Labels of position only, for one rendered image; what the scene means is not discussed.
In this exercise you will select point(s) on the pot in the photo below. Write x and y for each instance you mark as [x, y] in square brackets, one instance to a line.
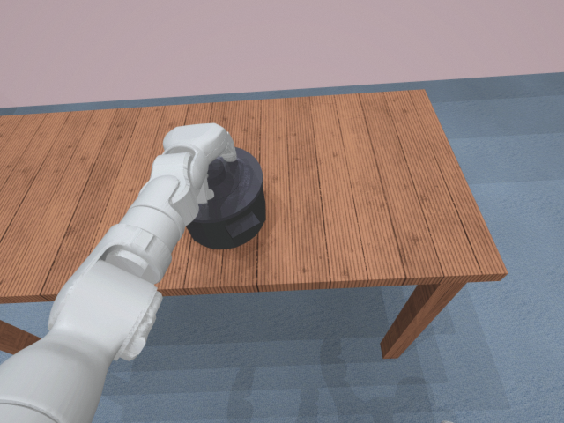
[233, 232]

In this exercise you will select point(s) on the table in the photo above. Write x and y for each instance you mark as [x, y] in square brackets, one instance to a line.
[360, 189]

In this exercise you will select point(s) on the left robot hand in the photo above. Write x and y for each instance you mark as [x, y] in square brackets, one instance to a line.
[211, 139]

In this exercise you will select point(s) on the left robot forearm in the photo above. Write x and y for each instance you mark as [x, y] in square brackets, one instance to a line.
[143, 241]

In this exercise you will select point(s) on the lid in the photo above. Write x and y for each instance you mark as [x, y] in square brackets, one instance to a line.
[240, 189]

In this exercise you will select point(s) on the robot left upper arm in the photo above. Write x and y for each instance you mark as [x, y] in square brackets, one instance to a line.
[60, 378]

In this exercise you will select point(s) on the knob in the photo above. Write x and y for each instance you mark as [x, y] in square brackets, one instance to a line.
[216, 172]

